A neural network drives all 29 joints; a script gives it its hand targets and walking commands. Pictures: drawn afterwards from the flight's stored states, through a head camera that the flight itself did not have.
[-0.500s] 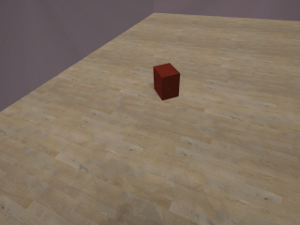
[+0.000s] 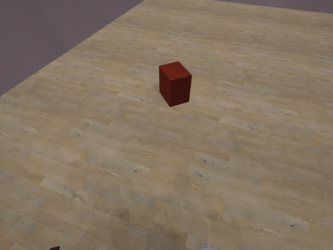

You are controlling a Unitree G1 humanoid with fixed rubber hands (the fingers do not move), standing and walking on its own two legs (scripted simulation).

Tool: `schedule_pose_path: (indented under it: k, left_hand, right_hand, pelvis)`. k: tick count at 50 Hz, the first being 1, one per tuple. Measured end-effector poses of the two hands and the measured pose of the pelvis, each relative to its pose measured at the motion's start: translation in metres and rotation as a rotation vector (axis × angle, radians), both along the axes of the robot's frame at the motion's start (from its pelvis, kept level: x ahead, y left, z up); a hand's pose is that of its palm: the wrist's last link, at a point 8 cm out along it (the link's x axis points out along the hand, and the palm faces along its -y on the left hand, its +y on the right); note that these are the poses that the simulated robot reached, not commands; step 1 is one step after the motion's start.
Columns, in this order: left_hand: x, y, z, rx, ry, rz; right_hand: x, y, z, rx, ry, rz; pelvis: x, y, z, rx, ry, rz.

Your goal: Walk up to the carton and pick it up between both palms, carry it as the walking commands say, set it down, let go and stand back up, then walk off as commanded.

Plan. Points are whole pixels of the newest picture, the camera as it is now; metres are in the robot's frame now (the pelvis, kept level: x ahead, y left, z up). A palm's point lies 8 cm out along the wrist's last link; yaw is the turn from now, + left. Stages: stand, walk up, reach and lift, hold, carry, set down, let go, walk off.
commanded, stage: walk up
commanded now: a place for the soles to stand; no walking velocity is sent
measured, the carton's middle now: (174, 84) +1.62 -0.06 -0.61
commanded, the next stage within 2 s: none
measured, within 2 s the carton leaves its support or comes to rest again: neither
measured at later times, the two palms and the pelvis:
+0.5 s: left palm (64, 218) +0.24 +0.28 -0.06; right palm (320, 239) +0.20 -0.36 -0.09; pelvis +0.13 -0.04 +0.00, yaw -3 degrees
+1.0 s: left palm (91, 152) +0.45 +0.26 -0.05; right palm (312, 225) +0.24 -0.37 -0.10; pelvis +0.26 -0.04 +0.00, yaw -4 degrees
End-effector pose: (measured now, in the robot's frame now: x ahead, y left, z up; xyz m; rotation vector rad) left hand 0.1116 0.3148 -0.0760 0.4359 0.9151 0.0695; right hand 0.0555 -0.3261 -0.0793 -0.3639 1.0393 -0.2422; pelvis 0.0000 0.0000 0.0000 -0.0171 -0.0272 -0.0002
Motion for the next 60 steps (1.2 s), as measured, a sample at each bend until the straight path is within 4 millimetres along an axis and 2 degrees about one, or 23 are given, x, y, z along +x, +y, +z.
schedule_pose_path:
  k: [3,6,11,14,19,23,27,30,34,40,46,50,52,55,60]
  left_hand:
    - [0.035,-0.008,0.008,0.006,-0.023,-0.037]
    - [0.071,-0.020,0.015,0.010,-0.051,-0.071]
    - [0.119,-0.045,0.022,0.041,-0.107,-0.107]
    - [0.123,-0.055,0.020,0.055,-0.099,-0.101]
    - [0.122,-0.052,0.023,0.065,-0.066,-0.069]
    - [0.127,-0.043,0.020,0.062,-0.048,-0.049]
    - [0.140,-0.025,0.012,0.054,-0.020,-0.041]
    - [0.159,-0.007,0.001,0.046,-0.004,-0.040]
    - [0.193,-0.001,-0.005,0.034,0.005,-0.059]
    - [0.245,-0.008,0.004,0.024,-0.010,-0.098]
    - [0.299,-0.030,0.016,0.030,-0.049,-0.131]
    - [0.334,-0.053,0.022,0.048,-0.090,-0.148]
    - [0.341,-0.062,0.020,0.060,-0.110,-0.151]
    - [0.337,-0.069,0.021,0.068,-0.085,-0.136]
    - [0.332,-0.063,0.024,0.079,-0.057,-0.090]
  right_hand:
    - [-0.003,-0.004,-0.004,0.013,0.019,-0.034]
    - [0.003,-0.012,-0.009,0.029,0.028,-0.059]
    - [0.035,-0.032,-0.029,0.066,0.022,-0.070]
    - [0.068,-0.036,-0.031,0.080,-0.019,-0.049]
    - [0.116,-0.043,-0.022,0.081,-0.084,-0.031]
    - [0.139,-0.042,-0.015,0.072,-0.093,-0.037]
    - [0.157,-0.032,-0.009,0.054,-0.084,-0.044]
    - [0.161,-0.021,-0.009,0.027,-0.067,-0.051]
    - [0.147,-0.009,-0.010,0.000,0.002,-0.083]
    - [0.140,-0.008,0.001,-0.009,0.081,-0.126]
    - [0.158,-0.021,-0.003,0.010,0.108,-0.142]
    - [0.184,-0.039,-0.017,0.037,0.106,-0.137]
    - [0.204,-0.048,-0.027,0.049,0.088,-0.121]
    - [0.244,-0.053,-0.027,0.064,0.024,-0.094]
    - [0.299,-0.059,-0.019,0.070,-0.053,-0.064]
  pelvis:
    - [0.016,-0.004,0.001,0.013,-0.003,-0.016]
    - [0.034,-0.012,0.001,0.028,0.006,-0.025]
    - [0.067,-0.035,-0.009,0.057,0.016,-0.034]
    - [0.082,-0.045,-0.010,0.052,-0.028,-0.049]
    - [0.106,-0.049,-0.005,0.052,-0.071,-0.048]
    - [0.125,-0.043,-0.004,0.043,-0.089,-0.047]
    - [0.144,-0.028,-0.005,0.025,-0.069,-0.045]
    - [0.159,-0.013,-0.010,0.004,-0.035,-0.044]
    - [0.178,-0.001,-0.010,0.001,-0.021,-0.066]
    - [0.205,-0.001,0.001,0.000,0.012,-0.074]
    - [0.236,-0.017,0.002,0.019,0.031,-0.076]
    - [0.259,-0.037,-0.003,0.046,0.048,-0.077]
    - [0.268,-0.047,-0.009,0.051,0.017,-0.075]
    - [0.283,-0.055,-0.007,0.046,-0.022,-0.082]
    - [0.307,-0.059,-0.003,0.049,-0.064,-0.078]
